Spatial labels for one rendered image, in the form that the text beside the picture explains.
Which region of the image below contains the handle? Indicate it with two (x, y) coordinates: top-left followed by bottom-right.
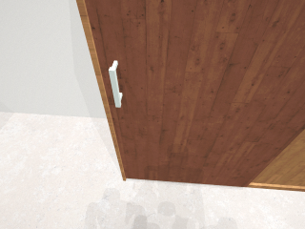
(109, 60), (123, 108)

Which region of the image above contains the wardrobe door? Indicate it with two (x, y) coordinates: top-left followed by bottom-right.
(251, 129), (305, 187)
(85, 0), (305, 187)

